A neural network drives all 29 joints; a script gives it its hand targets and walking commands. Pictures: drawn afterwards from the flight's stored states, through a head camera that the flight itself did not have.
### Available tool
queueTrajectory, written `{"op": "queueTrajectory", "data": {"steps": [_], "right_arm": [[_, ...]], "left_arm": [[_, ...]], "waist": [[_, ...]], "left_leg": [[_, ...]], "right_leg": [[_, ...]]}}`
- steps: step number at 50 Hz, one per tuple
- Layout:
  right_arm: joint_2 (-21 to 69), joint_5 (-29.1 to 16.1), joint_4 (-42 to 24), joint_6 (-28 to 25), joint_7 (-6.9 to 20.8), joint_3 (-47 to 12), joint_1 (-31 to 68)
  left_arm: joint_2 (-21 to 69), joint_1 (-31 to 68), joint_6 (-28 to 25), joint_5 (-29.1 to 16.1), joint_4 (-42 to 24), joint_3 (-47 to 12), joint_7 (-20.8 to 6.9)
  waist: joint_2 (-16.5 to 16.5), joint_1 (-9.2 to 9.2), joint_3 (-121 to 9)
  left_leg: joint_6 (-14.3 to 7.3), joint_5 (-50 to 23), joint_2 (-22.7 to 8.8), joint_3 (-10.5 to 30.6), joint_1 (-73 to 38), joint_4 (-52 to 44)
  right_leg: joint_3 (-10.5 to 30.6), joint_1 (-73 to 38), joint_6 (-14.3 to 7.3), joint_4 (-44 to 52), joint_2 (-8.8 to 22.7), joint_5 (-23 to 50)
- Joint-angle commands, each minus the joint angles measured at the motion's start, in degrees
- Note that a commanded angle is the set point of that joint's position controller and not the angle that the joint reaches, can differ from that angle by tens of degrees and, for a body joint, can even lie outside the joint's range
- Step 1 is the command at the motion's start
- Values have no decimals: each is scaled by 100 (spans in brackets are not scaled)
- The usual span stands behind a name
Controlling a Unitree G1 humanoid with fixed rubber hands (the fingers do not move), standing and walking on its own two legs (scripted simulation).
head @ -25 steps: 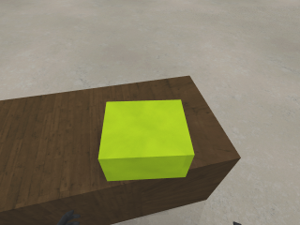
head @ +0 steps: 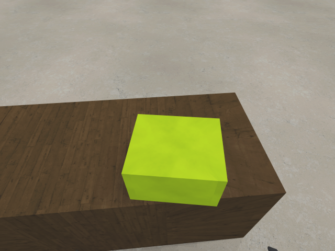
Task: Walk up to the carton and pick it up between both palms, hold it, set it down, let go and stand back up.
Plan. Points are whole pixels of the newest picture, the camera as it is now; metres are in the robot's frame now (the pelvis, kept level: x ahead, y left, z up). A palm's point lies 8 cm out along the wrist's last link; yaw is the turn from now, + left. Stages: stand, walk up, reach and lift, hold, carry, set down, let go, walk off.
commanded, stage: walk up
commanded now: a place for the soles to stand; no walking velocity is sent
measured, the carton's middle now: (175, 158) +0.45 -0.02 -0.11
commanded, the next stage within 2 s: none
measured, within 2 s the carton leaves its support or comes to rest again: neither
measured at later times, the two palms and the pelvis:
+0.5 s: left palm out of the picture +0.08 +0.26 -0.11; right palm out of the picture +0.14 -0.27 -0.09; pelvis +0.00 -0.02 -0.01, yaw +6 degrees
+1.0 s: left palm out of the picture +0.05 +0.25 -0.11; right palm out of the picture +0.15 -0.28 -0.10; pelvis +0.00 -0.03 -0.01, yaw +7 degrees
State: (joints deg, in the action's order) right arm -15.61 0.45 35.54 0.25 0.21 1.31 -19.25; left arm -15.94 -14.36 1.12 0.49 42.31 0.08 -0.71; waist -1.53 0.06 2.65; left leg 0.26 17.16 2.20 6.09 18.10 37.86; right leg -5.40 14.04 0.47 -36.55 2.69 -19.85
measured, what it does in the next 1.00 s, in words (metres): stands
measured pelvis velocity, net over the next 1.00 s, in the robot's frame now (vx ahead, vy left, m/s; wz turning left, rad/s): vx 0.00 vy -0.03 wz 0.12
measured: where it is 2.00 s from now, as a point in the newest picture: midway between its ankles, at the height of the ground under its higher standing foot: outside the picture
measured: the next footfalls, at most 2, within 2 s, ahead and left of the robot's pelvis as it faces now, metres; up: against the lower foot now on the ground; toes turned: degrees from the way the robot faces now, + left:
none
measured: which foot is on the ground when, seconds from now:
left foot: down 0.00-1.00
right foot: down 0.00-1.00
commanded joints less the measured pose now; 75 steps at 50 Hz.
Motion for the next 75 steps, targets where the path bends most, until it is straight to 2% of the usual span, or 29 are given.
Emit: {"op": "queueTrajectory", "data": {"steps": [1,8,16,25,27,31,34,37,39,41,43,45,46,47,49,51,52,54,55,58,60,62,64,67,69,71,72,73,75], "right_arm": [[-861,3,-596,-147,-50,302,-99],[-893,5,-657,-152,-68,316,-89],[-989,12,-715,-134,-87,344,8],[-923,2,-772,-111,-88,366,-67],[-1018,3,-773,-118,-88,395,-72],[-1241,30,-754,-108,-109,425,117],[-1067,47,-764,-78,-116,354,314],[-823,34,-771,-59,-122,307,188],[-749,50,-737,-57,-120,320,9],[-780,34,-766,-102,-99,354,-22],[-1062,-4,-731,-130,-89,425,19],[-1325,16,-668,-128,-111,469,58],[-1330,21,-657,-115,-130,457,145],[-1283,29,-654,-96,-143,428,250],[-1089,41,-668,-70,-142,340,432],[-852,24,-670,-54,-135,277,431],[-793,38,-671,-47,-141,273,356],[-728,45,-628,-55,-129,287,187],[-718,39,-638,-77,-117,299,147],[-983,-3,-626,-121,-100,380,170],[-1179,14,-589,-115,-113,408,203],[-1171,23,-580,-99,-129,379,313],[-1054,26,-590,-79,-131,331,453],[-818,20,-599,-60,-128,285,409],[-789,20,-586,-71,-116,297,296],[-857,8,-582,-102,-109,335,232],[-1085,-7,-619,-97,-103,407,427],[-1179,-2,-587,-95,-105,435,392],[-1346,9,-538,-86,-121,471,346]], "left_arm": [[-955,243,-116,1,-611,258,28],[-1021,232,-61,9,-673,264,25],[-1021,155,-24,38,-769,284,22],[-1179,220,27,23,-820,321,32],[-1144,265,62,25,-868,314,21],[-987,28,68,51,-932,298,5],[-1049,-166,-30,58,-894,348,17],[-1302,-272,-85,59,-804,389,58],[-1324,-37,-45,64,-863,376,71],[-1294,134,23,34,-914,323,45],[-1156,166,99,-1,-967,287,19],[-1003,-50,127,25,-1013,256,1],[-977,-157,114,32,-1003,266,1],[-972,-238,81,38,-986,281,4],[-1042,-393,-23,52,-934,328,16],[-1247,-519,-101,51,-840,373,45],[-1317,-507,-104,50,-818,386,62],[-1309,-250,-59,54,-876,362,73],[-1315,-151,-25,41,-907,335,63],[-1187,-92,81,-24,-960,285,22],[-1088,-218,110,5,-999,270,7],[-1072,-343,91,29,-996,289,0],[-1127,-472,28,36,-950,325,13],[-1304,-483,-25,20,-869,365,48],[-1318,-289,7,25,-909,354,53],[-1298,-173,65,3,-955,327,37],[-1353,-64,110,-60,-1016,366,38],[-1331,-134,138,-63,-1034,369,28],[-1223,-262,177,-31,-1093,365,21]], "waist": [[222,-27,-114],[195,15,-141],[-63,92,-218],[184,41,-157],[52,32,-96],[-488,168,-123],[-317,252,-160],[266,191,-281],[438,65,-93],[399,-21,29],[31,9,28],[-442,85,-101],[-551,134,-106],[-571,186,-70],[-381,272,-89],[155,269,-253],[267,228,-235],[357,91,-60],[363,38,-23],[106,40,-55],[-210,98,-97],[-321,174,-93],[-196,241,-81],[295,199,-150],[320,93,-16],[238,27,-19],[86,40,156],[-7,50,-24],[-347,60,-304]], "left_leg": [[-295,-449,-341,741,233,-732],[-309,-803,-257,779,323,-458],[-398,-732,-291,1183,720,-554],[-300,-980,-59,684,337,130],[-400,-948,-178,1030,454,-145],[-722,-281,-539,2167,1149,-1038],[-482,-393,-284,1658,1286,-719],[-111,-591,148,319,708,707],[-106,16,75,66,374,819],[-232,-595,-95,333,-76,295],[-465,-1173,-294,1189,253,-264],[-849,-608,-671,2248,846,-947],[-932,-299,-734,2516,984,-1136],[-890,-145,-689,2494,1095,-1176],[-577,-365,-396,1828,1313,-848],[-201,-743,53,672,931,284],[-88,-549,114,234,712,660],[-107,-121,29,24,331,683],[-162,-366,-43,96,96,470],[-416,-1382,-243,937,170,-120],[-639,-1016,-446,1543,706,-515],[-695,-565,-499,1799,1076,-766],[-522,-564,-298,1420,1182,-532],[-173,-753,80,247,561,540],[-172,-624,12,101,277,540],[-269,-1035,-67,387,83,260],[-329,-1876,-132,681,300,202],[-437,-2184,-224,955,418,64],[-773,-1914,-529,1757,800,-454]], "right_leg": [[664,116,-424,942,544,136],[475,58,-479,817,653,224],[364,-317,-450,523,548,351],[298,105,-691,765,959,274],[185,91,-574,502,754,211],[261,-480,-302,-23,207,85],[447,-791,-440,447,416,290],[803,-471,-980,1215,1480,686],[640,-5,-1214,1222,1782,1201],[186,521,-920,938,1443,867],[-149,328,-460,290,643,293],[32,-182,-222,-281,224,4],[169,-289,-207,-224,131,-175],[268,-411,-240,-26,139,-184],[415,-816,-400,475,381,236],[684,-728,-732,1108,1130,544],[751,-539,-956,1304,1570,824],[477,-78,-1141,1241,1777,1412],[241,183,-1039,1110,1646,1340],[-225,201,-466,472,735,454],[-82,-239,-333,131,497,308],[96,-544,-353,187,436,183],[240,-708,-470,541,599,284],[378,-288,-873,1248,1442,507],[176,62,-981,1203,1585,795],[-108,269,-775,901,1255,540],[-180,229,-636,561,1014,1076],[-263,-49,-511,206,768,1258],[-181,-484,-335,-444,381,972]]}}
